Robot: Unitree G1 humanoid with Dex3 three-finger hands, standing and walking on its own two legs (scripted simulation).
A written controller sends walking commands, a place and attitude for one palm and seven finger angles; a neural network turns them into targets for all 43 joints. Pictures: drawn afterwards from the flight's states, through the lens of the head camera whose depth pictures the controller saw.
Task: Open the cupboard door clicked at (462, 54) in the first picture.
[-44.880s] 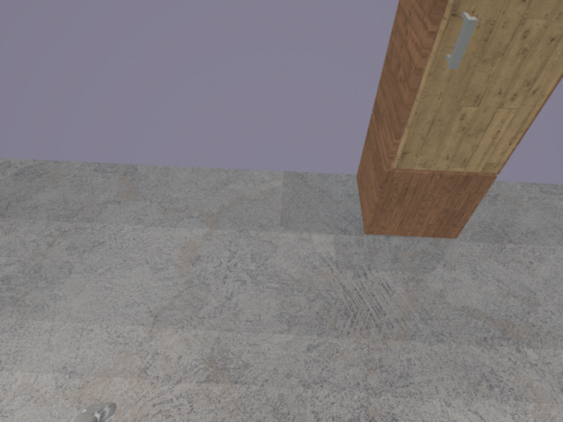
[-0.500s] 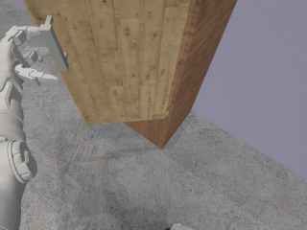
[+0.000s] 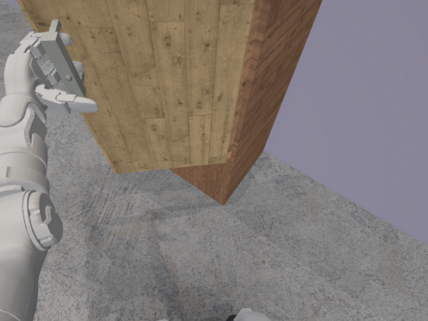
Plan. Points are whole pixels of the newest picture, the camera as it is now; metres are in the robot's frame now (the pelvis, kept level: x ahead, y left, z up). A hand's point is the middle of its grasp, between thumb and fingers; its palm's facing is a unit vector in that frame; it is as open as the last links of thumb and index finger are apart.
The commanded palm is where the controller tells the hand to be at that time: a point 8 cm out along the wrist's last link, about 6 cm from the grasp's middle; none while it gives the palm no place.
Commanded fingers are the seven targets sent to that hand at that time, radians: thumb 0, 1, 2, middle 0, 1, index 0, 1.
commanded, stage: slide the fingers in behind the handle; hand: left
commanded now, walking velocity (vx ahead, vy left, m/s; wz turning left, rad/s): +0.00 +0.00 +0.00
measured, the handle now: (67, 61) +0.56 +0.22 +0.14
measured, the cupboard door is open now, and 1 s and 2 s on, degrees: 43 44 60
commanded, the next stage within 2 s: close the thumb around the handle in 0.56 s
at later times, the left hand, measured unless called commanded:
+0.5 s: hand (78, 80) +0.50 +0.20 +0.14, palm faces +0.07 -1.00 +0.01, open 14.0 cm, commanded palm +0.48 +0.24 +0.14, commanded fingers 0.00 -0.50 0.30 -0.30 -1.20 -0.30 -1.20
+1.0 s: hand (75, 79) +0.50 +0.20 +0.15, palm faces +0.04 -1.00 +0.02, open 10.7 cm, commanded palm +0.48 +0.24 +0.14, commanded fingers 0.00 0.51 0.73 -0.37 -1.31 -0.37 -1.31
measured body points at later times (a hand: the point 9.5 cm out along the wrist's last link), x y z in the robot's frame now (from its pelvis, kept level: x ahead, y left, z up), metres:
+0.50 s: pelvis +0.00 +0.00 +0.00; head +0.08 +0.00 +0.44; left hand +0.50 +0.25 +0.15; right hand +0.00 -0.27 -0.12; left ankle -0.03 +0.11 -0.71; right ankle +0.00 -0.12 -0.71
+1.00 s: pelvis +0.00 +0.00 +0.00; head +0.08 +0.01 +0.44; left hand +0.50 +0.25 +0.15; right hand -0.01 -0.27 -0.11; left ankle -0.03 +0.11 -0.71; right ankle +0.00 -0.12 -0.71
